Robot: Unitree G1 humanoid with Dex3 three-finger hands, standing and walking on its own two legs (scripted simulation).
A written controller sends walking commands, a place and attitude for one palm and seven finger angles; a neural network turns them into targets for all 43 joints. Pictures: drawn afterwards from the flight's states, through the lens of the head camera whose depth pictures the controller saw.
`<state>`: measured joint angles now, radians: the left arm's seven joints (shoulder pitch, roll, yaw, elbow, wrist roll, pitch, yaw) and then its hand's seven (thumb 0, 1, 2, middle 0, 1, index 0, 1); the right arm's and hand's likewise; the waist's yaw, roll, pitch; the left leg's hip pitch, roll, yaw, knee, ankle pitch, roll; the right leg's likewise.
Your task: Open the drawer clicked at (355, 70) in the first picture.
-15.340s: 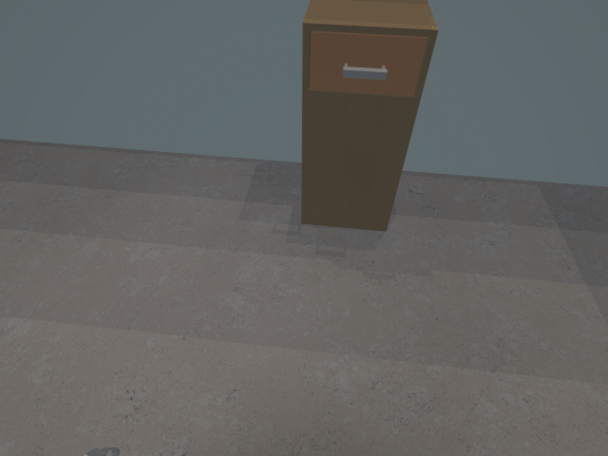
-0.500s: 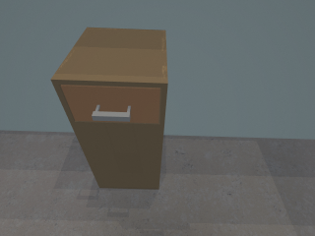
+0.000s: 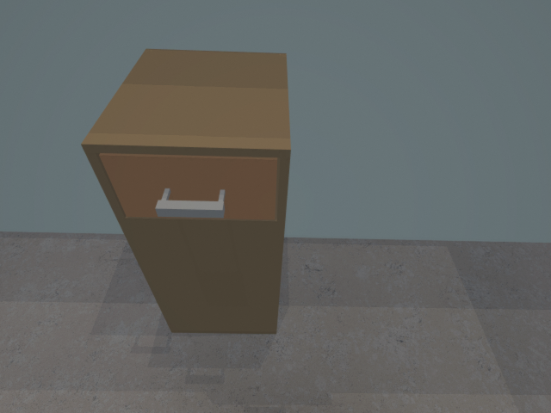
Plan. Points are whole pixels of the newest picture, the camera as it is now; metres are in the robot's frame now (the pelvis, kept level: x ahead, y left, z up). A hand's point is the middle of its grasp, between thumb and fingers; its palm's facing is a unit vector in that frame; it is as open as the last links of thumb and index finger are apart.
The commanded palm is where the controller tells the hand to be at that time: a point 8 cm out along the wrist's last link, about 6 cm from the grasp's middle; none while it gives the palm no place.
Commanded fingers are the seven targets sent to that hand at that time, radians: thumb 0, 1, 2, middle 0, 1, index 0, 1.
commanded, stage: raise the hand with hooked fingers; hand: left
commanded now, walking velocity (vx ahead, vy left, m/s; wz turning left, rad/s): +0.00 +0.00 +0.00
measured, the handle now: (192, 201) +0.51 +0.21 -0.02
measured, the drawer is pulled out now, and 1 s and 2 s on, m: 0.00 0.00 0.00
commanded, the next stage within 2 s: move the hooked fingers above the handle in 2.00 s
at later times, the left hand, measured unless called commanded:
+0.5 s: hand (181, 369) +0.20 +0.15 -0.05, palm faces -0.03 -0.27 -0.96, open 8.4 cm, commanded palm +0.15 +0.20 -0.01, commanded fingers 0.00 0.41 0.69 -0.23 -0.62 -0.23 -0.62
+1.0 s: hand (159, 323) +0.24 +0.19 +0.00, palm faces -0.04 -0.09 -0.99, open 11.4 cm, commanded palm +0.22 +0.20 +0.06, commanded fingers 0.00 -0.17 0.44 -0.28 -0.99 -0.28 -0.99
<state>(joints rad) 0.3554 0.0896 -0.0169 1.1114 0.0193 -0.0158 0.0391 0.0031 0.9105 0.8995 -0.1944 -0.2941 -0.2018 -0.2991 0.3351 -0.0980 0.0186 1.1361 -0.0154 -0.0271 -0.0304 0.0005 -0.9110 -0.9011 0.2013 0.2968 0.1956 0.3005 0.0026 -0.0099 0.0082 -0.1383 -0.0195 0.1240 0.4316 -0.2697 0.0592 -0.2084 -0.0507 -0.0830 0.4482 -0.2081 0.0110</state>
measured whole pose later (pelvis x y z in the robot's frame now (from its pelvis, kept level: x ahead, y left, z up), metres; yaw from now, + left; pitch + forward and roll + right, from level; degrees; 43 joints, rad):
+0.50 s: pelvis +0.00 -0.03 -0.03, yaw -2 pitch +7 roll +3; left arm 0.41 0.24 -0.13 0.06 1.03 -0.04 0.42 0.01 0.64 0.78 -0.21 -0.47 -0.22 -0.47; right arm 0.09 -0.28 -0.05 0.52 -0.04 0.00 0.05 0.01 -0.91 -0.90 0.20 0.30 0.19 0.30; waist 0.04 -0.01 -0.12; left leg -0.43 0.00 0.16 0.69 -0.38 0.03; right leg -0.55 0.01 0.03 0.77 -0.34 -0.04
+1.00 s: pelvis +0.03 -0.05 -0.02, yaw +0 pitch +7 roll +2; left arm 0.32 0.39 -0.04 -0.03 1.01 -0.04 0.30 0.00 0.04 0.53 -0.28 -0.84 -0.28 -0.85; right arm 0.14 -0.21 0.01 0.59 -0.05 0.09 0.03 0.01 -0.90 -0.90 0.21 0.30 0.20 0.30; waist 0.08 0.05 -0.06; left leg -0.37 0.01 0.05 0.62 -0.38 -0.01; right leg -0.46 0.04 -0.02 0.68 -0.35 -0.06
